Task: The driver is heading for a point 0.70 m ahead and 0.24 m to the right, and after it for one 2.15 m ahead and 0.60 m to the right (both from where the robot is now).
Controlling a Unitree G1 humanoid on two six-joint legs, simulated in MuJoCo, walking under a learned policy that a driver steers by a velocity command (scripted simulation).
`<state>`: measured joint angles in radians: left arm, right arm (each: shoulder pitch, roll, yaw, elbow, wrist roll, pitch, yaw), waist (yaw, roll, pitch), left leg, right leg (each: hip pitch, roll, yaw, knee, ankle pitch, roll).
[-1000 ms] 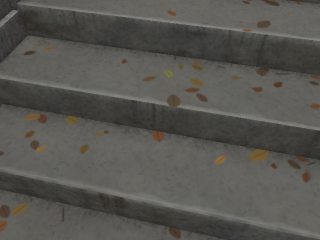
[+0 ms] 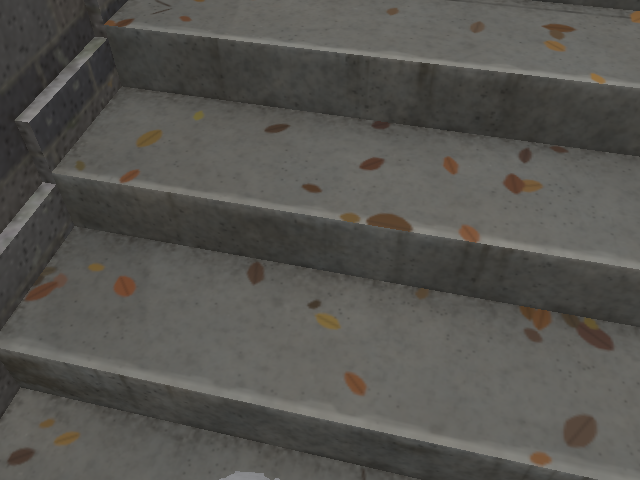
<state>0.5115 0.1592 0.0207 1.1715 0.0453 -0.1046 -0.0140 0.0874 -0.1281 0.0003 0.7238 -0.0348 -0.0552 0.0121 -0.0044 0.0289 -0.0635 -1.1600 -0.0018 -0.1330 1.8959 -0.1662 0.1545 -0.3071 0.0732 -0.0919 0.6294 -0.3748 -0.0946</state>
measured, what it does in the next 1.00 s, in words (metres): climbs, turning right: left foot 0.15 m higher, then right foot 0.15 m higher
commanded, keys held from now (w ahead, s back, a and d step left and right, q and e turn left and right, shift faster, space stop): w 0.16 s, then w+e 0.78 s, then e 0.06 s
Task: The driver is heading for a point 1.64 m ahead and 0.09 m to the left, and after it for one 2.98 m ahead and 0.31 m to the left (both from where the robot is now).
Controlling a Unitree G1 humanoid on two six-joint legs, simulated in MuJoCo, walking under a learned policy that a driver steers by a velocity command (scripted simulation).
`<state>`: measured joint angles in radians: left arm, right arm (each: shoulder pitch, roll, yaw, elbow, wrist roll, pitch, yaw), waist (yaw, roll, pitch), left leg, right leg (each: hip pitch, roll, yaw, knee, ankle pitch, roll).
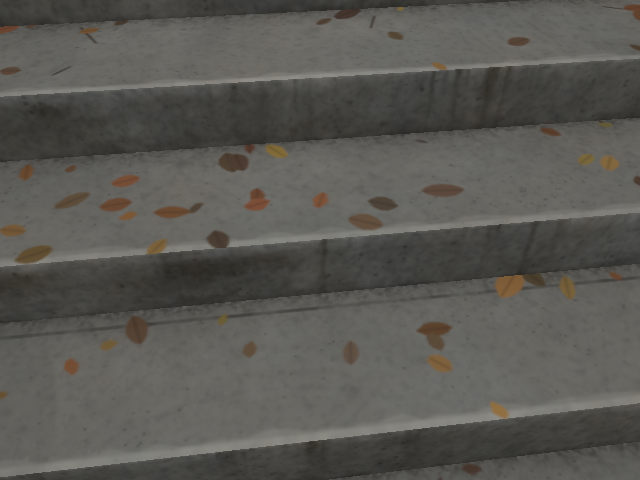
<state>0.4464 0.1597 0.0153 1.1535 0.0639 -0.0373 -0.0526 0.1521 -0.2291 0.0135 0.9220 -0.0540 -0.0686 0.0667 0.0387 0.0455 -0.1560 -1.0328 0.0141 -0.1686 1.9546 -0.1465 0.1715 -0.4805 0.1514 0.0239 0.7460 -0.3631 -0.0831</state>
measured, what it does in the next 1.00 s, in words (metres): climbs: left foot 0.15 m higher, then right foot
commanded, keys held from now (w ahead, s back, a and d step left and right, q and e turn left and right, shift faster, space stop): e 0.04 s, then no key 0.96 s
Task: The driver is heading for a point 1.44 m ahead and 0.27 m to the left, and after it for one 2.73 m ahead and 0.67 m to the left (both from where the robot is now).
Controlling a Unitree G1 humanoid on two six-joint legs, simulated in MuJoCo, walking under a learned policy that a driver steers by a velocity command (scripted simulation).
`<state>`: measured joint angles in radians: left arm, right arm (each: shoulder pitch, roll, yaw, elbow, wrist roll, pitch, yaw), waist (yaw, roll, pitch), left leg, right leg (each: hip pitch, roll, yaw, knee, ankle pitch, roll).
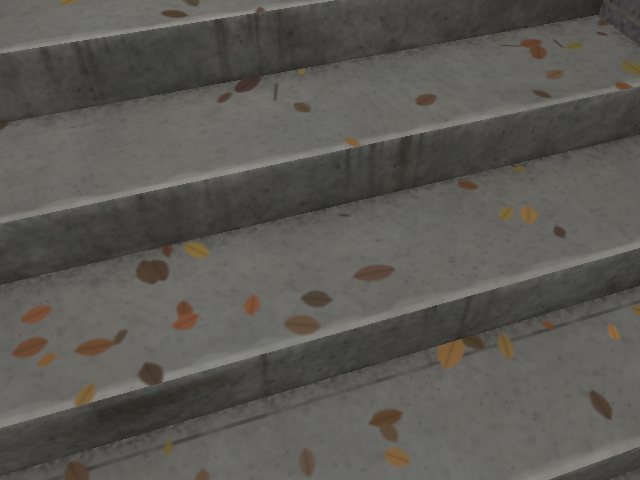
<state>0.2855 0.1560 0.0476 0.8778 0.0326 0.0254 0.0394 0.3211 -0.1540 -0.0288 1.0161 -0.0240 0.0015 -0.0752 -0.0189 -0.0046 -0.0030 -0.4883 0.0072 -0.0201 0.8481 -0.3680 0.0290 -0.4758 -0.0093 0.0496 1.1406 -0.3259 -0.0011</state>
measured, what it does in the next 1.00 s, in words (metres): goes down: left foot, then right foot 0.15 m lower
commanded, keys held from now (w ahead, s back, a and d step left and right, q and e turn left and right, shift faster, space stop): no key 0.14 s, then w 0.02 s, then no key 0.58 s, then w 0.26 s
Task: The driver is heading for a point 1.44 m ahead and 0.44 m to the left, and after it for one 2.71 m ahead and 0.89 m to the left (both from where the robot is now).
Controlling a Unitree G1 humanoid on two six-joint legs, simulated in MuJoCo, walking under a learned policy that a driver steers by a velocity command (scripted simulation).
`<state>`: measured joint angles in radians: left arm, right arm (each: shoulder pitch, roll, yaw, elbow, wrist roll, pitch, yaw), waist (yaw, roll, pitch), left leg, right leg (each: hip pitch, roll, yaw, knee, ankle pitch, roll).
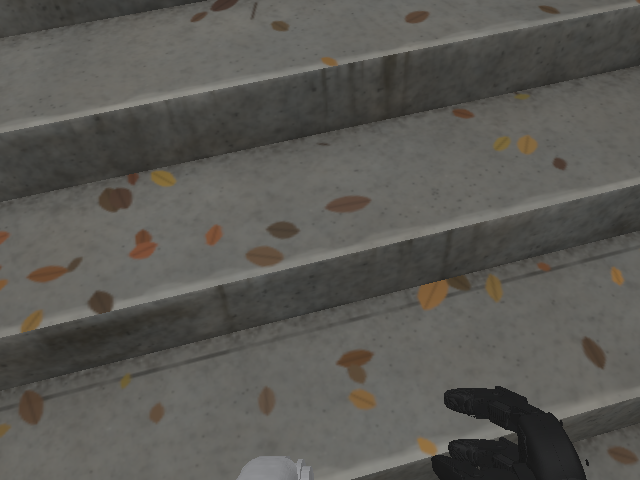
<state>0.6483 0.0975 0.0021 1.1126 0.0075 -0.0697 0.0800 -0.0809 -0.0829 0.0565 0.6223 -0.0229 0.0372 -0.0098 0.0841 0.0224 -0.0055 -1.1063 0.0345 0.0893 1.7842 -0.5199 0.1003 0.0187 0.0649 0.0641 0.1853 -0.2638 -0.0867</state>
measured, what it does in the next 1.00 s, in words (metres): climbs: left foot 0.15 m higher, then right foot 0.15 m higher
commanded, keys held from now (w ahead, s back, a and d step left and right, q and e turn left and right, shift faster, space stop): w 1.00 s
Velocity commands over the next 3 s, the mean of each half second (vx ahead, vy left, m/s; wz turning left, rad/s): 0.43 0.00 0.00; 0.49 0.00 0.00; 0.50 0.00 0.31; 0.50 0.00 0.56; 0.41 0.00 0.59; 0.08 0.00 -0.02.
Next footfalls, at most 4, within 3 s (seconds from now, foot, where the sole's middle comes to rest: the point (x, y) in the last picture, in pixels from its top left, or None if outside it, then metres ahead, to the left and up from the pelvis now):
0.10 left None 0.17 0.11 -0.63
0.64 right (412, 372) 0.57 -0.06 -0.48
1.18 left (293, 205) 0.81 0.17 -0.33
1.66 right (372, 17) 1.18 0.04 -0.18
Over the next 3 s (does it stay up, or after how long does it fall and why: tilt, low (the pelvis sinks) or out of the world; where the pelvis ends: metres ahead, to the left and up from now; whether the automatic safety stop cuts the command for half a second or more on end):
stays up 1.52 0.36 0.85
